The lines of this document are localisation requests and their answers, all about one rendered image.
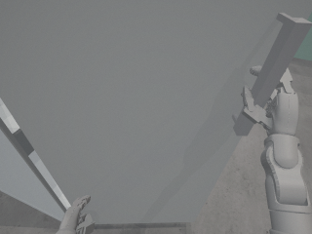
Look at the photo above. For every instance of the handle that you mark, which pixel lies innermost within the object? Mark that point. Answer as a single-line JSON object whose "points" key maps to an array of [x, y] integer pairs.
{"points": [[288, 41]]}

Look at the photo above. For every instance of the robot left hand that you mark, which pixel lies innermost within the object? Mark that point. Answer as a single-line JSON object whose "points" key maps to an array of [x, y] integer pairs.
{"points": [[75, 220]]}

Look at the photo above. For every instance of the right robot forearm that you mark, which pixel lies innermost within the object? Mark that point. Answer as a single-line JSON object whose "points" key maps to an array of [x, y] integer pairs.
{"points": [[286, 191]]}

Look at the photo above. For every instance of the robot right hand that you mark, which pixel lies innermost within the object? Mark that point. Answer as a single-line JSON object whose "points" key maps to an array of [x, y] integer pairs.
{"points": [[283, 107]]}

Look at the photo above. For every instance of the fridge door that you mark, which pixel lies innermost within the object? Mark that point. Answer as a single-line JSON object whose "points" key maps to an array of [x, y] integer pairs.
{"points": [[131, 101]]}

